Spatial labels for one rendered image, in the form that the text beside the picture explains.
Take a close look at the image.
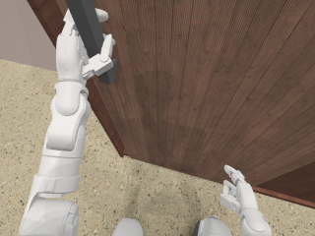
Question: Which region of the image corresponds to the robot left forearm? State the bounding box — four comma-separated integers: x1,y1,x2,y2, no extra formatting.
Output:
18,81,92,236

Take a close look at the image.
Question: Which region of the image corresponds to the robot right shin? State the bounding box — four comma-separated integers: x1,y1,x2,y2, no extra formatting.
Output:
206,215,219,220

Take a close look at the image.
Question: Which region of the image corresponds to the right robot hand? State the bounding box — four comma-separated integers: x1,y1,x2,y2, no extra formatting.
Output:
220,165,258,216

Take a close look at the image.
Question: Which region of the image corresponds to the handle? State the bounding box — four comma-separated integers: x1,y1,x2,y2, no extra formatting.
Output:
65,0,117,85

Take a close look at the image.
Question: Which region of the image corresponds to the wardrobe door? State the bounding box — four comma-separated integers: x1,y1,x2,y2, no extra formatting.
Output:
56,0,315,188
255,161,315,203

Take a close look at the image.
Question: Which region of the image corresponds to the left robot hand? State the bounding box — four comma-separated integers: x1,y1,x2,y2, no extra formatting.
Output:
56,8,116,86

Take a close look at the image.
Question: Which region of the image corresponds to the right robot thigh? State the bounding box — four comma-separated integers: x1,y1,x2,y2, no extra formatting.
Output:
198,217,232,236

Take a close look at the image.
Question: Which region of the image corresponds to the robot right forearm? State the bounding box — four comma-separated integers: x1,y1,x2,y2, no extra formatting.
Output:
239,208,272,236

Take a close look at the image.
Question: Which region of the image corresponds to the left robot upper arm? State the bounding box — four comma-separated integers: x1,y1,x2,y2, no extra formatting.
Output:
19,199,80,236

